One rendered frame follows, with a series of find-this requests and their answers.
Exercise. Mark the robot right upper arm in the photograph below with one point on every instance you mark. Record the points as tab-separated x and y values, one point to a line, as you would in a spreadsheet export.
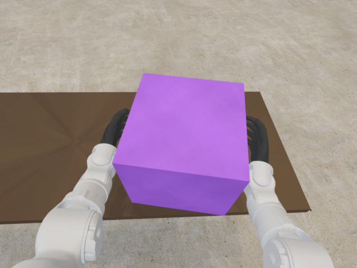
280	252

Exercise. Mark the carton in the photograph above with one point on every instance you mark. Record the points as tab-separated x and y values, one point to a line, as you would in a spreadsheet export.
184	145

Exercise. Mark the table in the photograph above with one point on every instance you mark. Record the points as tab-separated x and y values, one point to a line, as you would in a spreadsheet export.
47	137

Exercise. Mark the robot right forearm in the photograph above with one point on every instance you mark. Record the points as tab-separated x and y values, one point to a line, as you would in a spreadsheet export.
267	213

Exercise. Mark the robot left forearm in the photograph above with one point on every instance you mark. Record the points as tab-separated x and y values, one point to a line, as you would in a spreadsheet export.
93	188

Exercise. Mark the robot left upper arm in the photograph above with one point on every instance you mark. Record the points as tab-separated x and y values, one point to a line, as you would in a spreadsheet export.
69	238

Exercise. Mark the right robot hand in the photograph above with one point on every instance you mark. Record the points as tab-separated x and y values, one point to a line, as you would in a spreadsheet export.
259	146

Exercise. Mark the left robot hand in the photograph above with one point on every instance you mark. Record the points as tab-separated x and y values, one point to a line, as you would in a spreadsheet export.
113	131

